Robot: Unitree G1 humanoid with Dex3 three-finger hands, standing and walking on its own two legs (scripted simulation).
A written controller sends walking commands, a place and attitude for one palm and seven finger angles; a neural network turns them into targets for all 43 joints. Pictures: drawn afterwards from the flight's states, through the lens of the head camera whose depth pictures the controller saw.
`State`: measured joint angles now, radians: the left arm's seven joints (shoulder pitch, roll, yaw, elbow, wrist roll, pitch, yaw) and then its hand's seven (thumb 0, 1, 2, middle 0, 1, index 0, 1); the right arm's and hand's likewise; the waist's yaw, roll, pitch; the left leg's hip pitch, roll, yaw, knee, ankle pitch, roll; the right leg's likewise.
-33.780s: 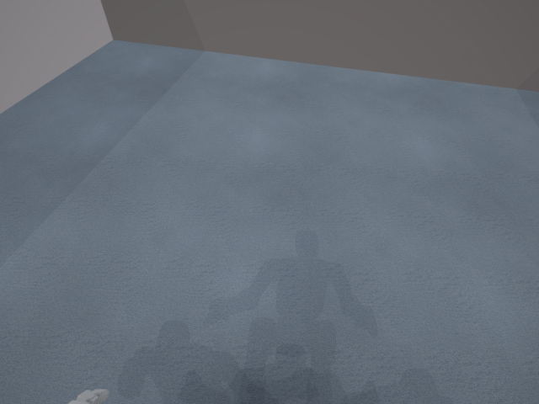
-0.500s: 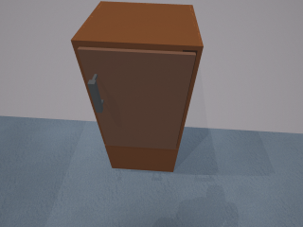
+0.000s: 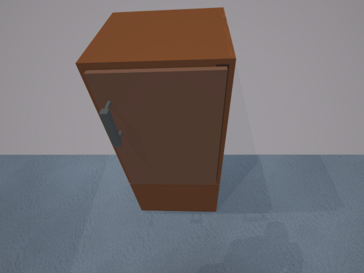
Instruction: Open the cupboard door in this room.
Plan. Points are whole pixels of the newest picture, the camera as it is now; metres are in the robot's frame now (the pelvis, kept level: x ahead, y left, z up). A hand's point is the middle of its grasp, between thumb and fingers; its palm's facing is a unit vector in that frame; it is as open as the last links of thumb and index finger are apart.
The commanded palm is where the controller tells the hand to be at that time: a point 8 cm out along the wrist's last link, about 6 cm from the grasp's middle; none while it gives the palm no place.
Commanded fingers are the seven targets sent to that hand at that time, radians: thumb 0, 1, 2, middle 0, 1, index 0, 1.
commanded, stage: look again from close up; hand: left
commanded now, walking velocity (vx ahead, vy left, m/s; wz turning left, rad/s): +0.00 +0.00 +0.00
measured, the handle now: (113, 124) +0.55 +0.26 -0.01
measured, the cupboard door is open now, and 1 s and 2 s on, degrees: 0 0 0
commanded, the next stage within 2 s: raise the hand with hooked fingers in 0.06 s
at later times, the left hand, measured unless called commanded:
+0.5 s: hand (112, 235) +0.20 +0.17 +0.00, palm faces +0.01 -1.00 -0.01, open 8.1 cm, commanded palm +0.13 +0.24 -0.05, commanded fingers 0.00 0.48 0.72 -0.23 -0.57 -0.23 -0.57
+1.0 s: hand (93, 239) +0.20 +0.22 -0.04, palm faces -0.07 -1.00 -0.01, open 11.1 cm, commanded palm +0.16 +0.29 -0.03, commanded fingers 0.00 -0.10 0.47 -0.27 -0.94 -0.27 -0.94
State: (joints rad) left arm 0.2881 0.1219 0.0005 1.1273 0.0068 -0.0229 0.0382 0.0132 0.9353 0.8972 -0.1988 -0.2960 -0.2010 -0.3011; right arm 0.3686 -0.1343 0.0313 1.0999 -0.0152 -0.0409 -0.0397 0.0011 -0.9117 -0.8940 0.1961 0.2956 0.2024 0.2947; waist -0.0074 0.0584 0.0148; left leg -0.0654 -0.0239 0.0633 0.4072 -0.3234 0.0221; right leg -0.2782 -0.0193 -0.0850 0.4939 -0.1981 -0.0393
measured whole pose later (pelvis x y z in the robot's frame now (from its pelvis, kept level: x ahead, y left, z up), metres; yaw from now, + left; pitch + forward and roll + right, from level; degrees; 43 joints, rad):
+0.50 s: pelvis -0.02 -0.02 -0.05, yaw +0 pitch +9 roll +2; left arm 0.29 0.18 0.18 0.22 -0.26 -0.55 -0.30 0.01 0.72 0.81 -0.21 -0.43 -0.21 -0.43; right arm 0.14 -0.31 -0.06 0.54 0.02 -0.31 0.00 0.01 -0.91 -0.89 0.20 0.30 0.20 0.29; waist -0.02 -0.05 -0.12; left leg -0.53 0.00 0.06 0.88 -0.50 0.00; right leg -0.71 -0.02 -0.09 0.88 -0.33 -0.07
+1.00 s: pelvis -0.04 +0.03 -0.07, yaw +1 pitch +14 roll -1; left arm 0.28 0.28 0.22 0.04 -0.31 -0.22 -0.34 0.00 0.12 0.56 -0.26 -0.80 -0.26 -0.80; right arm 0.29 -0.18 0.08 0.53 0.03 -0.20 -0.03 0.01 -0.90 -0.89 0.21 0.30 0.21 0.30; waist -0.03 0.02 -0.11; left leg -0.76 -0.01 0.05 1.09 -0.58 0.06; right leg -0.90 -0.04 -0.09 1.00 -0.34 -0.02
